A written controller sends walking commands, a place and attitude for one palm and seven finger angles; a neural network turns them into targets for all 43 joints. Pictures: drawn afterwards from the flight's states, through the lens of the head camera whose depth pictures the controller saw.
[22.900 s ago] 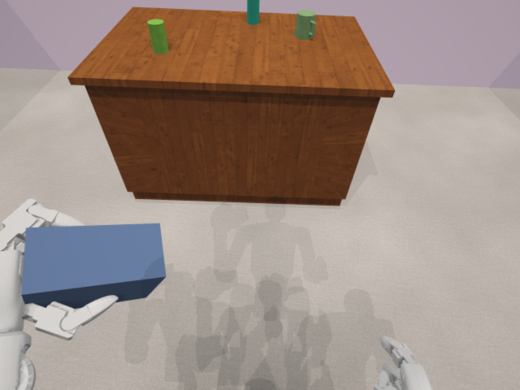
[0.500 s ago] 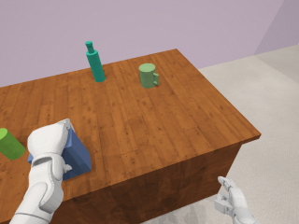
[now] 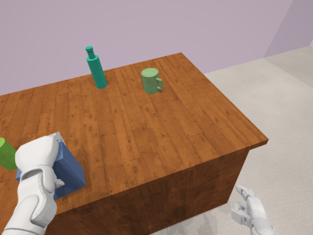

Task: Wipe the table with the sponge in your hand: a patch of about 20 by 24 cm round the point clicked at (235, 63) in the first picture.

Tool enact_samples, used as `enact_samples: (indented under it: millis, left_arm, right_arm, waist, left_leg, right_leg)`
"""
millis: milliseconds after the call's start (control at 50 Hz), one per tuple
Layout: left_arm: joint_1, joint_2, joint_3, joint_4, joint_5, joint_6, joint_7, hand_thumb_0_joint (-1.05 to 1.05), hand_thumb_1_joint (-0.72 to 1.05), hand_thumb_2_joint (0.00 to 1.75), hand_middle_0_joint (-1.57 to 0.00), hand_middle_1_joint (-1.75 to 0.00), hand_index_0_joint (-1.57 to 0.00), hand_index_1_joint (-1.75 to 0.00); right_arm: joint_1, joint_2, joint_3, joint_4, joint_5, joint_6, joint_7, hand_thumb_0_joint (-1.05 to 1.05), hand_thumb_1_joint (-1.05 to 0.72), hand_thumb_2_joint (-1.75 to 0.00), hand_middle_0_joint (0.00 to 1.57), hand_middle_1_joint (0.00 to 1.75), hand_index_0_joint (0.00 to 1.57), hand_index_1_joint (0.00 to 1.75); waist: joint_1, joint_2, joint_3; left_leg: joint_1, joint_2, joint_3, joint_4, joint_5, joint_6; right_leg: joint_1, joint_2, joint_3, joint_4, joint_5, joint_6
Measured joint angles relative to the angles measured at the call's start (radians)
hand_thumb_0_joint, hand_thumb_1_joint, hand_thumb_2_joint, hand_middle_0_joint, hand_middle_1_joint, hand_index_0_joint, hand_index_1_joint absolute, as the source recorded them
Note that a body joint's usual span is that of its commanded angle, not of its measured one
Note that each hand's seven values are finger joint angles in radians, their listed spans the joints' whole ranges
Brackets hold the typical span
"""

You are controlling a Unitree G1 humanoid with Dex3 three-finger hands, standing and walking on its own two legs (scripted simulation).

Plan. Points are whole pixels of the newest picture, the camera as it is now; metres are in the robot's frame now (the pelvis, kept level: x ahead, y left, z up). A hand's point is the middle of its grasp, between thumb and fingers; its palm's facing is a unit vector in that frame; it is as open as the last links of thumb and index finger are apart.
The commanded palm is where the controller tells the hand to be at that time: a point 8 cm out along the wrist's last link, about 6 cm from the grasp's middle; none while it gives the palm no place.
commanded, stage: move the sponge above the wiping area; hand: left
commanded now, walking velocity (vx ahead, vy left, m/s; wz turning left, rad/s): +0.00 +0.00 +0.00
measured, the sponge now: (58, 177) +0.23 +0.32 +0.02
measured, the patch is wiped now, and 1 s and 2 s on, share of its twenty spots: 0.00 0.00 0.05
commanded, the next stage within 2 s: lower the sponge onto the table in 0.02 s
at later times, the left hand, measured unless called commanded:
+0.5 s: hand (56, 170) +0.23 +0.31 +0.06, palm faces -0.05 -0.11 -0.99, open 10.7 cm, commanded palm +0.21 +0.30 +0.12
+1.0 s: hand (65, 174) +0.24 +0.30 +0.03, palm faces -0.09 -0.10 -0.99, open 10.7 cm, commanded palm +0.22 +0.30 +0.10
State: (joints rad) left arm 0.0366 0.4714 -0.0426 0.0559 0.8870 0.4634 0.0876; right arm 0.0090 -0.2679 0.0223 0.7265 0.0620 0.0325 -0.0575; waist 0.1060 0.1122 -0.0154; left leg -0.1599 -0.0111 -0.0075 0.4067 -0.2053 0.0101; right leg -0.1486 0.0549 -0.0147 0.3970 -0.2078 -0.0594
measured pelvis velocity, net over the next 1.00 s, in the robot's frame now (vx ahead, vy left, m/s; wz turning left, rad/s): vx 0.00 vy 0.01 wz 0.00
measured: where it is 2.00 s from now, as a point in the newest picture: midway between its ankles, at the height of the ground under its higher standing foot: outside the picture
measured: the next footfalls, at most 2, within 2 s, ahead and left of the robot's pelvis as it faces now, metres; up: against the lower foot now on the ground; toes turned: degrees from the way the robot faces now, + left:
none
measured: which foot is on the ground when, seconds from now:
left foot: down 0.00-1.00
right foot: down 0.00-1.00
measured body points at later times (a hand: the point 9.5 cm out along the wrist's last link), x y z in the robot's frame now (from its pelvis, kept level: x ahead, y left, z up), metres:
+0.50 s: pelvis +0.00 +0.01 +0.00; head -0.01 -0.04 +0.45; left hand +0.23 +0.31 +0.11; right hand +0.23 -0.21 -0.09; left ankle +0.01 +0.12 -0.74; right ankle +0.01 -0.08 -0.74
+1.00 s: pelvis +0.00 +0.01 +0.00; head +0.00 -0.03 +0.45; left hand +0.24 +0.30 +0.09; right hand +0.24 -0.20 -0.09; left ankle +0.01 +0.12 -0.74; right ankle +0.01 -0.08 -0.74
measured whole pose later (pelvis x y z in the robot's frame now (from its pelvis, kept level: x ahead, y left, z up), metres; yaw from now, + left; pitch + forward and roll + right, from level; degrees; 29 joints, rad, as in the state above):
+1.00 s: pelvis +0.00 +0.01 +0.00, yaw +0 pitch -1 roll +0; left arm 0.03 0.41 -0.12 0.14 0.95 0.40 0.09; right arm 0.02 -0.25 0.02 0.71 0.05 0.03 -0.07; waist 0.11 0.09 -0.02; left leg -0.21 -0.02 -0.01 0.43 -0.21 0.02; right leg -0.20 0.04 -0.01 0.42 -0.21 -0.05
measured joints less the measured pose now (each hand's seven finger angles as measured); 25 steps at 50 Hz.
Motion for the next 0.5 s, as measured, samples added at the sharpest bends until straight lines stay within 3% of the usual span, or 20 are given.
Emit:
enact_samples:
  millis: [60, 140, 200, 260, 320, 380, 440, 500]
  left_arm:
    - [0.005, -0.004, -0.024, 0.021, -0.01, 0.01, -0.061, 0.0, -0.55, 1.01, -0.69, -1.29, -0.69, -1.28]
    - [0.038, -0.018, -0.046, 0.01, -0.002, -0.089, -0.102, 0.0, -0.55, 1.01, -0.69, -1.29, -0.69, -1.28]
    - [0.061, -0.022, -0.048, -0.021, 0.03, -0.184, -0.066, 0.0, -0.55, 1.01, -0.69, -1.29, -0.69, -1.28]
    - [0.057, -0.019, -0.037, -0.037, 0.058, -0.222, 0.001, 0.0, -0.55, 1.01, -0.69, -1.29, -0.69, -1.28]
    - [0.032, -0.017, -0.01, -0.026, 0.051, -0.185, 0.054, 0.0, -0.55, 1.01, -0.69, -1.29, -0.69, -1.28]
    - [0.011, -0.017, 0.012, -0.007, 0.017, -0.097, 0.063, 0.0, -0.55, 1.01, -0.69, -1.29, -0.69, -1.28]
    - [0.001, -0.016, 0.001, 0.015, -0.004, -0.01, 0.022, 0.0, -0.55, 1.01, -0.69, -1.29, -0.69, -1.28]
    - [0.004, -0.024, -0.035, 0.028, -0.005, 0.013, -0.038, 0.0, -0.55, 1.01, -0.69, -1.29, -0.69, -1.28]
  right_arm:
    - [-0.002, -0.009, 0.005, -0.014, 0.003, 0.003, -0.003, 0.02, -0.9, -0.9, 0.2, 0.3, 0.2, 0.3]
    - [0.011, -0.007, 0.002, -0.025, -0.014, -0.012, -0.012, 0.02, -0.9, -0.9, 0.2, 0.3, 0.2, 0.3]
    - [0.028, 0.002, -0.009, -0.021, -0.027, -0.027, -0.019, 0.02, -0.9, -0.9, 0.2, 0.3, 0.2, 0.3]
    - [0.037, 0.009, -0.017, -0.009, -0.03, -0.035, -0.02, 0.02, -0.9, -0.9, 0.2, 0.3, 0.2, 0.3]
    - [0.032, 0.014, -0.019, 0.007, -0.023, -0.031, -0.011, 0.02, -0.9, -0.9, 0.2, 0.3, 0.2, 0.3]
    - [0.025, 0.013, -0.014, 0.013, -0.01, -0.019, -0.002, 0.02, -0.9, -0.9, 0.2, 0.3, 0.2, 0.3]
    - [0.015, 0.005, -0.004, 0.006, 0.002, -0.005, 0.001, 0.02, -0.9, -0.9, 0.2, 0.3, 0.2, 0.3]
    - [0.01, -0.005, 0.001, -0.01, 0.004, -0.001, -0.001, 0.02, -0.9, -0.9, 0.2, 0.3, 0.2, 0.3]
  waist:
    - [-0.009, 0.006, 0.003]
    - [-0.003, -0.007, 0.011]
    - [0.011, -0.021, 0.015]
    - [0.022, -0.025, 0.014]
    - [0.021, -0.022, 0.007]
    - [0.01, -0.014, -0.004]
    - [-0.004, -0.005, -0.006]
    - [-0.011, -0.001, -0.002]
  left_leg:
    - [-0.012, -0.004, -0.006, 0.005, 0.002, 0.002]
    - [-0.025, -0.001, -0.004, 0.02, -0.005, 0.003]
    - [-0.024, 0.004, 0.0, 0.029, -0.012, 0.0]
    - [-0.021, 0.008, 0.005, 0.032, -0.016, -0.001]
    - [-0.019, 0.008, 0.01, 0.026, -0.014, -0.001]
    - [-0.017, 0.004, 0.012, 0.015, -0.007, 0.001]
    - [-0.017, -0.004, 0.007, 0.008, -0.001, 0.005]
    - [-0.026, -0.011, -0.001, 0.012, 0.001, 0.01]
  right_leg:
    - [-0.011, -0.003, -0.006, 0.007, -0.002, 0.001]
    - [-0.023, -0.001, -0.005, 0.018, -0.006, 0.0]
    - [-0.02, 0.004, 0.0, 0.02, -0.007, -0.003]
    - [-0.017, 0.009, 0.005, 0.017, -0.005, -0.004]
    - [-0.019, 0.008, 0.011, 0.015, -0.002, -0.003]
    - [-0.02, 0.004, 0.013, 0.012, 0.0, 0.002]
    - [-0.02, -0.003, 0.008, 0.011, 0.0, 0.006]
    - [-0.026, -0.01, 0.0, 0.016, -0.003, 0.01]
